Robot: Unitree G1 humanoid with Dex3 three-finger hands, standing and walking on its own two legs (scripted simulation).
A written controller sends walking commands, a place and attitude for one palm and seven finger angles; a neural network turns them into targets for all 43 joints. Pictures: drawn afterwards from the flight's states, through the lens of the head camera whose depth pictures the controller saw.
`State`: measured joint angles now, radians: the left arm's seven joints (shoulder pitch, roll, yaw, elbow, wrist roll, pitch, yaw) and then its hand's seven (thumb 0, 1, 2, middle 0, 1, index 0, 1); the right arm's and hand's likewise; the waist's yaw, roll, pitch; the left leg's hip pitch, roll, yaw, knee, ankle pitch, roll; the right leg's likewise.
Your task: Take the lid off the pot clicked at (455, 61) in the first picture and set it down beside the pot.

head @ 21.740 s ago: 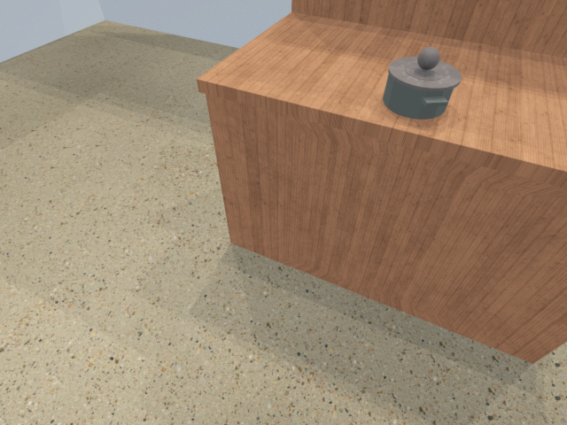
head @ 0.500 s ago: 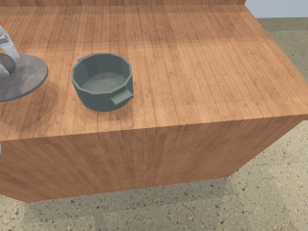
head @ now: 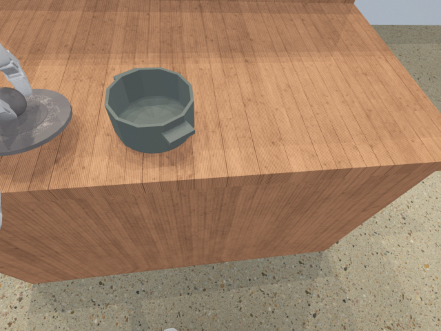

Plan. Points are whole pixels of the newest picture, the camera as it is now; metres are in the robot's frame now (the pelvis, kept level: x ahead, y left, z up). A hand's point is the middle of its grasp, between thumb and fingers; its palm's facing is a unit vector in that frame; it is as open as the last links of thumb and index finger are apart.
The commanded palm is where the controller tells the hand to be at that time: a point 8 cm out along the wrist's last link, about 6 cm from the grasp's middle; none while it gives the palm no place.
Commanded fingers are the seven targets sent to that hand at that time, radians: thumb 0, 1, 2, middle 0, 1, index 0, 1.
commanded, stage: lower the lid onto the table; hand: left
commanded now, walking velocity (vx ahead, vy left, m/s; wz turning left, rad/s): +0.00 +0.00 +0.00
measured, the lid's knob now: (8, 102) +0.49 +0.34 +0.12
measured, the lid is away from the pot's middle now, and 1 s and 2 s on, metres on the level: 0.23 0.24 0.24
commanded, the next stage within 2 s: open the fingers wide in 0.48 s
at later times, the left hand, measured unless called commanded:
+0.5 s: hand (2, 111) +0.46 +0.33 +0.13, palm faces -0.45 -0.20 -0.87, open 8.1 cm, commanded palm +0.51 +0.33 +0.18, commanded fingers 0.00 0.67 0.91 -0.81 -1.10 -0.77 -1.08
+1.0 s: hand (2, 119) +0.45 +0.34 +0.12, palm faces -0.40 -0.10 -0.91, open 8.1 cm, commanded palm +0.48 +0.33 +0.18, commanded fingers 0.00 0.27 0.81 -0.57 -0.94 -0.55 -0.93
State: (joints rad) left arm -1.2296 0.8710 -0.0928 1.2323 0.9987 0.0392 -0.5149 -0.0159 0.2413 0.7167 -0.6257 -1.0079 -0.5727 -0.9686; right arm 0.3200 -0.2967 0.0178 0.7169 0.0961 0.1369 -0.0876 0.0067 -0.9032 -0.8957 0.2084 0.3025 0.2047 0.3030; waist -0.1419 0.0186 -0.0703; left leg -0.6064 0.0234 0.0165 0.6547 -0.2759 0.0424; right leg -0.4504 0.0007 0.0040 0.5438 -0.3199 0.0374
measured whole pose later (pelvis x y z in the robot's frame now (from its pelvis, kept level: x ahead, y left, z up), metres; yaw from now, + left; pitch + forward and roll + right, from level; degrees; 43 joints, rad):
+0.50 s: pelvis -0.01 +0.01 -0.01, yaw -1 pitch +14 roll -4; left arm -1.21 0.88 -0.08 1.27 1.01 0.00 -0.48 -0.01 0.23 0.71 -0.63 -1.01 -0.58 -0.98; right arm 0.35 -0.29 0.02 0.72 0.10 0.14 -0.10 0.01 -0.90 -0.90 0.21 0.30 0.21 0.30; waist -0.16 0.03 -0.08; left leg -0.68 0.03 0.02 0.72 -0.30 0.05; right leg -0.52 0.01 0.01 0.61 -0.33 0.04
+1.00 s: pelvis -0.02 +0.01 -0.01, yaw +0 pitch +14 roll -4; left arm -1.10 0.87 -0.05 1.12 1.02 -0.09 -0.43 0.00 0.25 0.74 -0.60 -1.00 -0.55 -0.96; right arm 0.31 -0.28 0.02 0.68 0.10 0.19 -0.10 0.01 -0.90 -0.90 0.21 0.30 0.21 0.30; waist -0.13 0.02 -0.08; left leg -0.70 0.03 0.01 0.74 -0.29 0.05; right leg -0.54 0.01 0.01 0.63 -0.34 0.04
